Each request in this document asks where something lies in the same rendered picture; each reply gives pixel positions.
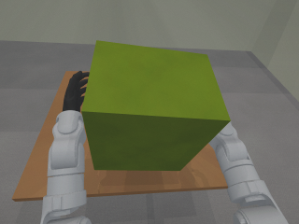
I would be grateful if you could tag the left robot forearm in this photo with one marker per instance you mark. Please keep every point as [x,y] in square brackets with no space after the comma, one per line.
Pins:
[66,165]

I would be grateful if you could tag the robot left hand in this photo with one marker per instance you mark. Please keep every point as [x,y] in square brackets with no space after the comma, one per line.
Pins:
[72,98]

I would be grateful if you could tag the right robot forearm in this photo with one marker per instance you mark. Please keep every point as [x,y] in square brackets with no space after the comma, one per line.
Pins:
[244,185]

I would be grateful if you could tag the table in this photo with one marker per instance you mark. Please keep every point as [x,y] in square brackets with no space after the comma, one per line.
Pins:
[203,172]

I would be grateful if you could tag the right robot upper arm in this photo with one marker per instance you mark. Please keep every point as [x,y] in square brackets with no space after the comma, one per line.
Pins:
[264,214]

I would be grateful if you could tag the carton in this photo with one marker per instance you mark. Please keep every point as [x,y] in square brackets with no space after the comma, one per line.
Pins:
[150,109]

